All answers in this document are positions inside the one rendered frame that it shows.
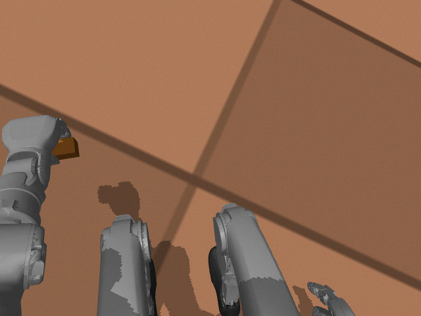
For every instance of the left robot arm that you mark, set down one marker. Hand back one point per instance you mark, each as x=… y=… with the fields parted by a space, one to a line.
x=24 y=179

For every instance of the right robot foot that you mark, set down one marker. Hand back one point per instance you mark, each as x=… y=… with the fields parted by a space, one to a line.
x=216 y=278

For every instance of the small box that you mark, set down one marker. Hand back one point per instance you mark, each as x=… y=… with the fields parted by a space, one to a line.
x=66 y=148

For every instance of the left robot hand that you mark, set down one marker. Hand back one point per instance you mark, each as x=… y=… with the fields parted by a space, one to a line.
x=42 y=132

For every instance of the right robot hand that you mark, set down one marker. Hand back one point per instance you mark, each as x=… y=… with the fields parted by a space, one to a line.
x=336 y=306

